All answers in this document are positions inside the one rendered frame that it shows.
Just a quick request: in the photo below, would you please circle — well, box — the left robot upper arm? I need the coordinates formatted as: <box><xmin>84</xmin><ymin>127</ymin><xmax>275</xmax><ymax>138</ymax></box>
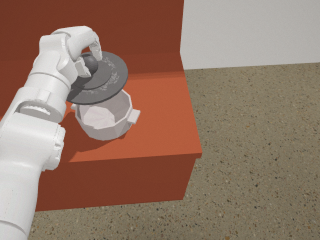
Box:
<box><xmin>0</xmin><ymin>112</ymin><xmax>66</xmax><ymax>240</ymax></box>

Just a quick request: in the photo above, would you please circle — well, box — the knob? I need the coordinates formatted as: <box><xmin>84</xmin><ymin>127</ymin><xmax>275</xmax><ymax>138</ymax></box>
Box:
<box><xmin>81</xmin><ymin>54</ymin><xmax>99</xmax><ymax>75</ymax></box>

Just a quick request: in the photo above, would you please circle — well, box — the lid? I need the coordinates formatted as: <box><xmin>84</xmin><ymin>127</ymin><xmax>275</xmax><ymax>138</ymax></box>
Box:
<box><xmin>66</xmin><ymin>51</ymin><xmax>128</xmax><ymax>106</ymax></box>

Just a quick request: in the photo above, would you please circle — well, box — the robot left forearm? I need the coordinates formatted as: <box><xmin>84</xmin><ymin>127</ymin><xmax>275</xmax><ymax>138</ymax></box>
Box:
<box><xmin>0</xmin><ymin>30</ymin><xmax>82</xmax><ymax>138</ymax></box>

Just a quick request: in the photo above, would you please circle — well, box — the pot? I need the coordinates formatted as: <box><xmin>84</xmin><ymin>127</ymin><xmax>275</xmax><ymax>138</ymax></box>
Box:
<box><xmin>70</xmin><ymin>89</ymin><xmax>141</xmax><ymax>141</ymax></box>

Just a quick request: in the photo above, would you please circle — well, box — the table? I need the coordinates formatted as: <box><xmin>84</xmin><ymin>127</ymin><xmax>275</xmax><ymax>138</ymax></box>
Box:
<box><xmin>0</xmin><ymin>0</ymin><xmax>203</xmax><ymax>212</ymax></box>

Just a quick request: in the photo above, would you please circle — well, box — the left robot hand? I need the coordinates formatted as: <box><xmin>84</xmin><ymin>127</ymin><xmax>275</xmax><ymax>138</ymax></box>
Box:
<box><xmin>50</xmin><ymin>26</ymin><xmax>102</xmax><ymax>78</ymax></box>

